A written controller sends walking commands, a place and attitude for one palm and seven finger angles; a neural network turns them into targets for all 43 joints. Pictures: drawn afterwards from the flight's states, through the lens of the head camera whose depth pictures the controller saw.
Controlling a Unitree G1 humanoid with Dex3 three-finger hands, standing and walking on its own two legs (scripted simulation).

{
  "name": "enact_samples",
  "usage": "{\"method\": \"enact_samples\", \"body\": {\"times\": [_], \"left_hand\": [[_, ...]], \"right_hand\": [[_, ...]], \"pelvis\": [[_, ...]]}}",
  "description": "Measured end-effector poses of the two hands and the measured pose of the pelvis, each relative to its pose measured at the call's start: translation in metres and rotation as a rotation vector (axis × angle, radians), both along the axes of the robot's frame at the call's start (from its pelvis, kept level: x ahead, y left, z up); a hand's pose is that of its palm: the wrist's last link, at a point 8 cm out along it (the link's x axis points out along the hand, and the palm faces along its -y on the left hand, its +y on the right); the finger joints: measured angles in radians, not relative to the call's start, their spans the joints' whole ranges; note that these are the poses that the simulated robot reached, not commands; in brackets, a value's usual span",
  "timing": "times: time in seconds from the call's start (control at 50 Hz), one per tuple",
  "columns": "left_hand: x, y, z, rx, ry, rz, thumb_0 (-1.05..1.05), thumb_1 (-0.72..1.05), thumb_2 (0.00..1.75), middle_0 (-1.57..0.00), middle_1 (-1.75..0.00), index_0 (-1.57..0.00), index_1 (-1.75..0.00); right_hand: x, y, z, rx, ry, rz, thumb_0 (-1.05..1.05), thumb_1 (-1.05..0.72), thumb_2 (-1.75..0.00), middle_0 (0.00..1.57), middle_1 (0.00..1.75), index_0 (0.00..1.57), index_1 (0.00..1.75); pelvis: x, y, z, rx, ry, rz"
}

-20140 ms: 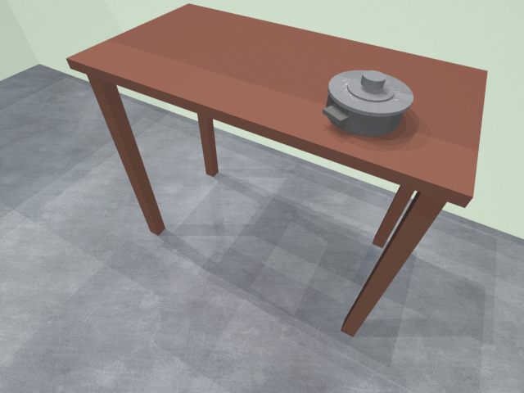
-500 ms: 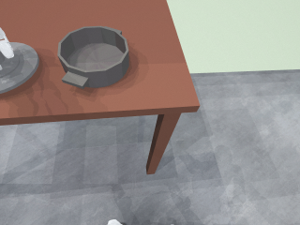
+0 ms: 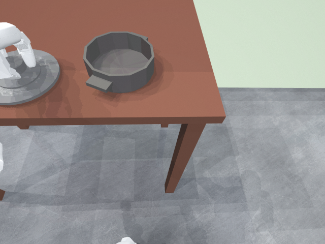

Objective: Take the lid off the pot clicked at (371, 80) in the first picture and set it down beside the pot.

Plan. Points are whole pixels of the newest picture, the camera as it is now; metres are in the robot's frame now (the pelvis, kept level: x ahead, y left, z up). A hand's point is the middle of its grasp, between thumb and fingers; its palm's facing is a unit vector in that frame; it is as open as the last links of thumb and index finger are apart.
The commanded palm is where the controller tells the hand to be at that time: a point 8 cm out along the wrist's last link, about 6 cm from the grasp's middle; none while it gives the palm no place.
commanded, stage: open the fingers wide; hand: left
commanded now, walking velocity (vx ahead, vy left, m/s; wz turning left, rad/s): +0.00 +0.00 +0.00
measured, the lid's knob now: (13, 65) +0.50 +0.33 +0.13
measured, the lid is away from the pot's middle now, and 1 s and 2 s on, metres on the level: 0.24 0.24 0.24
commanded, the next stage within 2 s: raise the empty hand in 0.64 s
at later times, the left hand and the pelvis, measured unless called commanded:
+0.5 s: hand (5, 60) +0.49 +0.32 +0.16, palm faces -0.38 -0.10 -0.92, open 10.6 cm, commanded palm +0.51 +0.31 +0.23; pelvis +0.00 +0.02 +0.00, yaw -1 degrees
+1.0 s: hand (2, 52) +0.49 +0.32 +0.18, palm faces -0.36 -0.09 -0.93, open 11.0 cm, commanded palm +0.52 +0.31 +0.26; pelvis -0.01 +0.01 +0.00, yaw -1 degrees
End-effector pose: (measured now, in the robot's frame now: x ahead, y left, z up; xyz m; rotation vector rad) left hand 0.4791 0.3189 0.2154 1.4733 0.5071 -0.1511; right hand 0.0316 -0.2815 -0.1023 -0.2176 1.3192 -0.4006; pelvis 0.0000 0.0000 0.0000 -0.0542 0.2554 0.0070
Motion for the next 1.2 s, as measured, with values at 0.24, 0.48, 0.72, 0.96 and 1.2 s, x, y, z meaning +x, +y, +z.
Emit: {"method": "enact_samples", "body": {"times": [0.24,0.48,0.72,0.96,1.2], "left_hand": [[0.002,0.004,0.0,0.007,-0.003,-0.007,0.0,0.16,0.81,-0.52,-0.88,-0.58,-0.9],[0.01,0.005,0.003,0.002,-0.026,-0.02,0.0,-0.02,0.8,-0.45,-0.76,-0.46,-0.76],[0.007,0.001,0.005,0.005,-0.025,-0.028,0.0,-0.09,0.84,-0.46,-0.69,-0.45,-0.69],[0.008,-0.002,0.021,0.011,-0.047,-0.01,0.0,-0.1,0.86,-0.47,-0.67,-0.46,-0.66],[0.008,-0.003,0.048,0.017,-0.064,0.021,0.0,-0.1,0.86,-0.47,-0.66,-0.47,-0.66]], "right_hand": [[-0.021,0.008,0.0,-0.006,0.043,-0.019,0.01,-0.9,-0.9,0.2,0.3,0.2,0.3],[-0.054,0.023,-0.001,0.013,0.099,-0.067,0.01,-0.9,-0.9,0.2,0.3,0.2,0.3],[-0.056,0.026,0.0,0.015,0.089,-0.062,0.01,-0.9,-0.9,0.2,0.3,0.2,0.3],[-0.043,0.018,0.003,0.0,0.045,-0.046,0.01,-0.9,-0.9,0.2,0.3,0.2,0.3],[-0.032,0.013,0.002,0.017,0.033,-0.036,0.01,-0.9,-0.9,0.2,0.3,0.2,0.3]], "pelvis": [[-0.004,0.008,-0.002,-0.005,0.008,-0.003],[-0.005,0.016,-0.002,-0.009,0.016,-0.012],[-0.008,0.019,-0.001,-0.008,0.009,-0.012],[-0.007,0.015,0.0,-0.005,0.003,-0.009],[-0.001,0.009,0.003,0.001,-0.007,-0.007]]}}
